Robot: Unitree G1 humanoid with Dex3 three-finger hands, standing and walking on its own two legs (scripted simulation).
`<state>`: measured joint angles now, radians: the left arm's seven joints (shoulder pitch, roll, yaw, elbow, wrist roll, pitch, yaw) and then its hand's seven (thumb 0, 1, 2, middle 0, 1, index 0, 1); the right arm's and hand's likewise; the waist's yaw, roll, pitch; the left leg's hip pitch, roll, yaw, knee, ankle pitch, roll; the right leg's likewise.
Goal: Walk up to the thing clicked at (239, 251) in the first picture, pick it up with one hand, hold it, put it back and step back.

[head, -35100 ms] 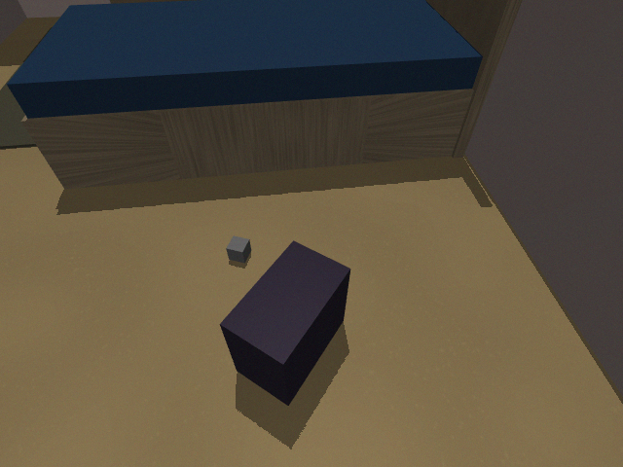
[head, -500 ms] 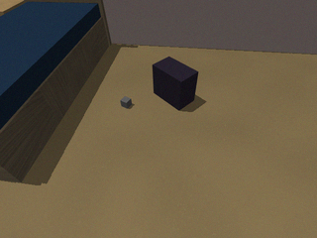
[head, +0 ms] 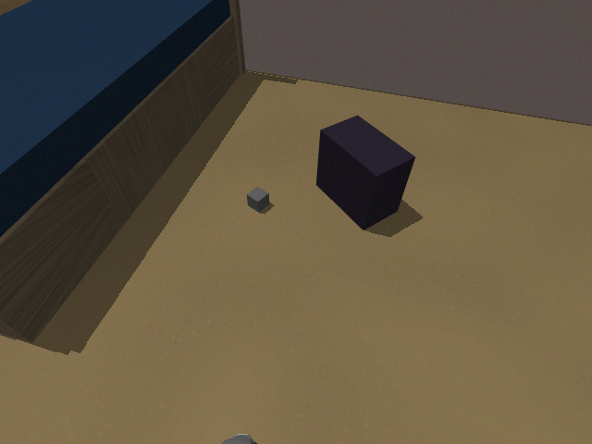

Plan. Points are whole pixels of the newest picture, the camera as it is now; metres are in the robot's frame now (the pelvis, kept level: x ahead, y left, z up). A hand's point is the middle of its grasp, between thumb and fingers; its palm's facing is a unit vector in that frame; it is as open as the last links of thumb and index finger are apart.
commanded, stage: walk up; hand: left
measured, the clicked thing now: (258, 199) +1.25 +0.22 -0.73
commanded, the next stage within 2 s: none
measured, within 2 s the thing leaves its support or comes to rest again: neither
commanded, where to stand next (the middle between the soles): +0.85 +0.02 m, yaw -2 degrees
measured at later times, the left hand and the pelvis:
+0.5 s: hand (169, 309) +0.37 +0.26 -0.13, palm faces -0.05 -0.90 -0.43, open 7.4 cm; pelvis +0.26 -0.02 -0.02, yaw -1 degrees
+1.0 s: hand (164, 266) +0.48 +0.30 -0.16, palm faces -0.04 -0.94 -0.34, open 7.4 cm; pelvis +0.46 +0.03 +0.00, yaw +0 degrees
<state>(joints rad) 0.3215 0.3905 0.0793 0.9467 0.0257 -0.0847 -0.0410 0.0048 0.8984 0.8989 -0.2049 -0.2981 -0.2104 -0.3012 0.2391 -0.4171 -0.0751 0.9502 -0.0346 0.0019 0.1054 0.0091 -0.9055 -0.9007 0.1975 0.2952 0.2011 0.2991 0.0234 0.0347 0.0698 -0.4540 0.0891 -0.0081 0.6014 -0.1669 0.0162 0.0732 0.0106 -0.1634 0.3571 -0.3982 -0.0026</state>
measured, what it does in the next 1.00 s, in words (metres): walks ahead: left foot, then right foot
